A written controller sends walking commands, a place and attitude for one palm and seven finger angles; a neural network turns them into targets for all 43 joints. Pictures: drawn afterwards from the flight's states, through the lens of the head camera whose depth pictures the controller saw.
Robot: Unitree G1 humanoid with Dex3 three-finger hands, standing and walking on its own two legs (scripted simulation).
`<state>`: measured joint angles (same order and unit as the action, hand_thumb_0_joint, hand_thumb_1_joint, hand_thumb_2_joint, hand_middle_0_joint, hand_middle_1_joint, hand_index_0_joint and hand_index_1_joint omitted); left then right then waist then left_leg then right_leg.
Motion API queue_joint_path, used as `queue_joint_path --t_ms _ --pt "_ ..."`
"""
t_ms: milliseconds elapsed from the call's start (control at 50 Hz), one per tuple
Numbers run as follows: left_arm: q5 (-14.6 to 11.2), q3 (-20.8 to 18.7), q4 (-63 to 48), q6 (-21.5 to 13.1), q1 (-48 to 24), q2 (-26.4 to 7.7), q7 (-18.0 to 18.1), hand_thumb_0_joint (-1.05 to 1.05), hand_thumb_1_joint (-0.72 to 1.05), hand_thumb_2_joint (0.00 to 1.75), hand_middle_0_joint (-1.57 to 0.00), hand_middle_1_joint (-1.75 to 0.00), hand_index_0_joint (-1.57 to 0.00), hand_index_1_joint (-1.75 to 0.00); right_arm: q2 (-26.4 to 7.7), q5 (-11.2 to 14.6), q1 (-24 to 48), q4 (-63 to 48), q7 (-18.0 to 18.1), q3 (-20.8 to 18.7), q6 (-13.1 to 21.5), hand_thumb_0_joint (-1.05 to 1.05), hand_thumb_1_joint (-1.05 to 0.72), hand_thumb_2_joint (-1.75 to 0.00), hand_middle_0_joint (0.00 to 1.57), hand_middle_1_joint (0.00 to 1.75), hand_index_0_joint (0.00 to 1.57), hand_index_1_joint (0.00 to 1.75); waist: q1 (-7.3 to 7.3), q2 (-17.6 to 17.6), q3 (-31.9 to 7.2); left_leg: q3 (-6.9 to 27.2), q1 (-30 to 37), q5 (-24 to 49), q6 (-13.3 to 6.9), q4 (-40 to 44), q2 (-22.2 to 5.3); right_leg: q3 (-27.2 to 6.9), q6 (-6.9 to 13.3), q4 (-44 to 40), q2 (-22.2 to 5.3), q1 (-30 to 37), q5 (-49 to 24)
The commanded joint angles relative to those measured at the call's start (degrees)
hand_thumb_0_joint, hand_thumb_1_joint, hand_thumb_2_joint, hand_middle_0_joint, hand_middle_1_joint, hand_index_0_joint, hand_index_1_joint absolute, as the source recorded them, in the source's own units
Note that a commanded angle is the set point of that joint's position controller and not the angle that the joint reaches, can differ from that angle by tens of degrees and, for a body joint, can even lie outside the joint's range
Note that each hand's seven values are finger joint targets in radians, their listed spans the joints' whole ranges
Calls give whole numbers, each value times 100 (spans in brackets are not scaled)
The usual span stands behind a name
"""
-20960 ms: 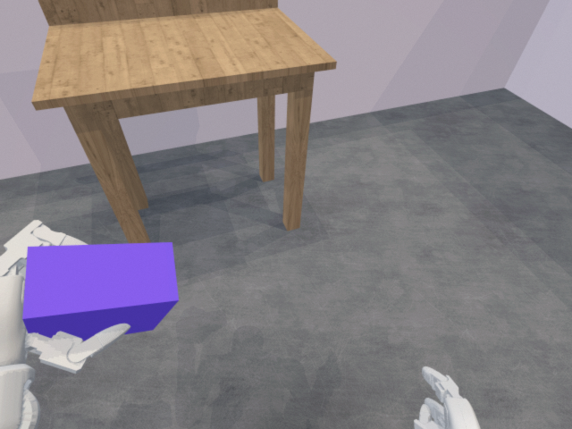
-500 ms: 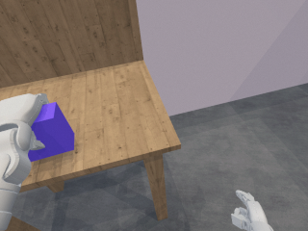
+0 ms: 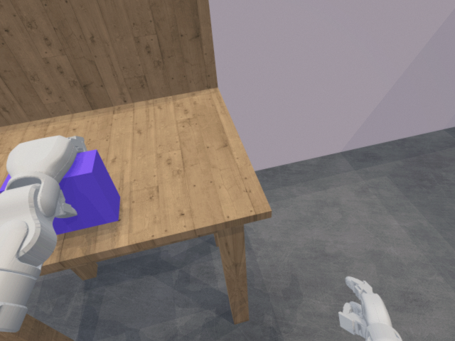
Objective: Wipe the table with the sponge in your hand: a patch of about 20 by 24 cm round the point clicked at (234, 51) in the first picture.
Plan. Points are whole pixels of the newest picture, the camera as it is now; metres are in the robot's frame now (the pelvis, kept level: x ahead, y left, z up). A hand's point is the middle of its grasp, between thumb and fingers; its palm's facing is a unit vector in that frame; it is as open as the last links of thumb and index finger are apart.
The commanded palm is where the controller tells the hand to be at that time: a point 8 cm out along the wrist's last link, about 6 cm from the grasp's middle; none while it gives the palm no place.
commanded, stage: move the sponge above the wiping area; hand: left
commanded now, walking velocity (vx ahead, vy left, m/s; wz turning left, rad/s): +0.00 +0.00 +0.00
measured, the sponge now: (73, 202) +0.28 +0.34 +0.11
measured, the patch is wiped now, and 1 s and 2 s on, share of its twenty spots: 0.00 0.00 0.00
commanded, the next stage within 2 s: lower the sponge onto the table in 1.46 s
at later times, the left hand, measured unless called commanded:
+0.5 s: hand (67, 182) +0.29 +0.33 +0.15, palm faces -0.02 +0.00 -1.00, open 10.4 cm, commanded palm +0.27 +0.33 +0.24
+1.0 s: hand (69, 182) +0.29 +0.33 +0.15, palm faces -0.01 -0.01 -1.00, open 10.4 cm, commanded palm +0.26 +0.33 +0.24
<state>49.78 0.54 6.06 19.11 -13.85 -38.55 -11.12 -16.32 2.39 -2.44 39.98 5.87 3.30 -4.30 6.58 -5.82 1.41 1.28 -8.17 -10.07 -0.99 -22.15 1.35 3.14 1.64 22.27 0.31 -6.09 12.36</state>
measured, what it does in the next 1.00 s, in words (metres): stands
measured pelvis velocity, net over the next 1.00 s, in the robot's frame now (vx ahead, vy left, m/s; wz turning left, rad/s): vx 0.02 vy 0.00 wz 0.00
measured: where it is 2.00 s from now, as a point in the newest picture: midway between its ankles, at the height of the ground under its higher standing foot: outside the picture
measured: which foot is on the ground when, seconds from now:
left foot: down 0.00-1.00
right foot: down 0.00-1.00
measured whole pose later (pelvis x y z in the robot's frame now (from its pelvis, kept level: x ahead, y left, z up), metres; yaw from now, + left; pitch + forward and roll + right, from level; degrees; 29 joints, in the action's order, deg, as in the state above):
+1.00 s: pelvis +0.02 +0.00 +0.00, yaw +0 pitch -3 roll +0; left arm 48.6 -1.2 1.1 18.7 -9.0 -39.0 -11.5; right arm -17.2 2.2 -3.1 39.4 5.8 2.7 -5.0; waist 6.8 -6.0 1.3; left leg 1.2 -8.2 -12.0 -0.7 -23.2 1.1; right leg 2.9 1.9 23.4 0.6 -6.2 14.3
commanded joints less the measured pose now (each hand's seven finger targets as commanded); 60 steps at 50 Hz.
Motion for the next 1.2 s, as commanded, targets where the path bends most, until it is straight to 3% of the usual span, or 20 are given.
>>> queue_joint_path --t_ms 0,120,140,220,240,360,500,520,540,620,640,680,760,860,920,940,980,1120,1140,1180 --pt "225 -1210 -1480 -336 -2131 -1936 424 0 10 130 -120 -160 -120 -160 -606 -53 991 -936 27 -227 300 0 -90 -90 20 30 20 30 -16 -184 -1577 5 306 1053 -93 312 187 -292 202 -259 124 545 -681" --pt "151 -1623 -1116 -35 -1700 -2167 686 0 10 130 -120 -160 -120 -160 -657 -47 1128 -941 -90 -221 170 0 -90 -90 20 30 20 30 137 -88 -1388 -25 14 991 -34 332 164 -469 250 -205 140 619 -676" --pt "146 -1278 -1094 46 -1687 -1781 666 0 10 130 -120 -160 -120 -160 -595 -24 1156 -969 -107 -181 183 0 -90 -90 20 30 20 30 94 69 -1400 -85 -3 1038 -36 316 170 -361 209 -151 95 632 -691" --pt "53 -1514 -1320 237 -1334 -2048 526 0 10 130 -120 -160 -120 -160 -698 -23 1206 -1020 -104 -243 150 0 -90 -90 20 30 20 30 118 -48 -1497 -57 77 1154 -82 239 181 -484 207 -128 126 692 -987" --pt "49 -1189 -1173 273 -1393 -1732 453 0 10 130 -120 -160 -120 -160 -640 0 1169 -1002 -99 -189 173 0 -90 -90 20 30 20 30 3 157 -1333 -111 11 1109 -93 226 187 -358 158 -122 92 597 -941" --pt "66 -1147 -1219 -5 -1643 -1838 274 0 10 130 -120 -160 -120 -160 -666 8 986 -944 26 -231 264 0 -90 -90 20 30 20 30 -151 231 -1255 -70 155 874 -159 193 177 -315 121 -230 126 353 -661" --pt "183 -1247 -1424 -402 -2282 -1960 550 0 10 130 -120 -160 -120 -160 -611 -46 915 -906 75 -254 339 0 -90 -90 20 30 20 30 -55 -161 -1602 -43 354 1183 -121 192 233 -304 186 -226 126 516 -894" --pt "217 -1474 -1338 -346 -2279 -2214 607 0 10 130 -120 -160 -120 -160 -646 -46 963 -901 64 -244 334 0 -90 -90 20 30 20 30 -17 -347 -1618 -22 336 1186 -98 189 215 -409 242 -231 161 523 -884" --pt "224 -1307 -1217 -330 -2240 -1953 640 0 10 130 -120 -160 -120 -160 -563 -45 951 -891 33 -204 349 0 -90 -90 20 30 20 30 -11 -82 -1601 -62 246 1322 -83 180 218 -291 213 -162 115 595 -981" --pt "173 -1614 -1149 -39 -1790 -2220 667 0 10 130 -120 -160 -120 -160 -662 -45 1098 -924 -54 -242 203 0 -90 -90 20 30 20 30 131 -212 -1674 -44 157 1459 -57 183 200 -478 251 -113 132 778 -1286" --pt "144 -1211 -1207 42 -1771 -1744 616 0 10 130 -120 -160 -120 -160 -580 -25 1119 -962 -83 -191 215 0 -90 -90 20 30 20 30 54 -62 -1668 -117 163 1602 -63 155 194 -345 205 -54 80 782 -1416" --pt "40 -1483 -1382 178 -1236 -1965 523 0 10 130 -120 -160 -120 -160 -671 -47 1110 -983 -124 -269 150 0 -90 -90 20 30 20 30 144 0 -1738 -91 176 1714 -82 143 174 -397 175 -17 83 909 -1673" --pt "-47 -1268 -1205 426 -861 -1757 238 0 10 130 -120 -160 -120 -160 -680 15 1105 -1020 -120 -224 67 0 -90 -90 20 30 20 30 -13 395 -1295 -128 33 1418 -116 131 144 -353 103 -57 93 623 -1435" --pt "44 -1089 -1507 133 -1465 -1740 160 0 10 130 -120 -160 -120 -160 -648 12 1019 -1051 -7 -206 185 0 -90 -90 20 30 20 30 -141 224 -1311 -87 217 1295 -162 98 164 -273 109 -124 126 398 -1120" --pt "139 -1528 -1871 -143 -1671 -2255 300 0 10 130 -120 -160 -120 -160 -694 -32 1029 -1056 50 -235 243 0 -90 -90 20 30 20 30 -55 -47 -1589 -48 380 1347 -158 47 195 -428 171 -137 156 480 -1149" --pt "156 -1146 -1900 -229 -1995 -1831 351 0 10 130 -120 -160 -120 -160 -554 -17 1034 -1047 46 -163 294 0 -90 -90 20 30 20 30 -121 -11 -1611 -88 369 1459 -147 22 228 -289 151 -96 117 464 -1161" --pt "112 -1581 -1725 -315 -1602 -2159 520 0 10 130 -120 -160 -120 -160 -641 -57 907 -938 45 -271 292 0 -90 -90 20 30 20 30 -4 -131 -1563 -45 362 1482 -123 96 192 -338 179 -137 132 557 -1217" --pt "58 -1617 -1435 114 -1478 -2138 625 0 10 130 -120 -160 -120 -160 -646 -21 1174 -976 -61 -229 203 0 -90 -90 20 30 20 30 109 -179 -1531 -25 157 1434 -57 160 188 -477 239 -112 152 684 -1243" --pt "56 -1274 -1339 172 -1450 -1774 565 0 10 130 -120 -160 -120 -160 -591 -15 1163 -969 -72 -171 215 0 -90 -90 20 30 20 30 48 54 -1536 -103 128 1502 -67 130 186 -353 188 -54 86 704 -1334" --pt "24 -1438 -1357 272 -1195 -1995 444 0 10 130 -120 -160 -120 -160 -692 -30 1126 -946 -74 -242 136 0 -90 -90 20 30 20 30 71 112 -1519 -70 110 1465 -81 156 169 -369 160 -68 101 728 -1392"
